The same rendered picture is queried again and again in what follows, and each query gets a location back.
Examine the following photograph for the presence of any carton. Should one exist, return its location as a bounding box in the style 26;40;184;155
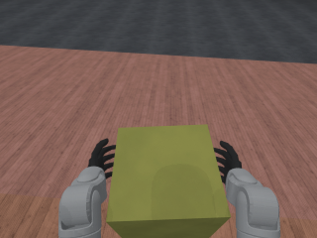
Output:
106;124;231;238

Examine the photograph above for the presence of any right robot hand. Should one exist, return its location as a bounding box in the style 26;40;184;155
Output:
213;141;242;185

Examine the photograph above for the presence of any robot left forearm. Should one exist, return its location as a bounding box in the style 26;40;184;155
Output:
58;166;107;238

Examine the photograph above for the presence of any left robot hand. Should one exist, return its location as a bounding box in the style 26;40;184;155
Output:
88;138;116;179

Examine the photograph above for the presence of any robot right forearm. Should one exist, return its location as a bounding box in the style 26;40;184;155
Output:
225;168;281;238

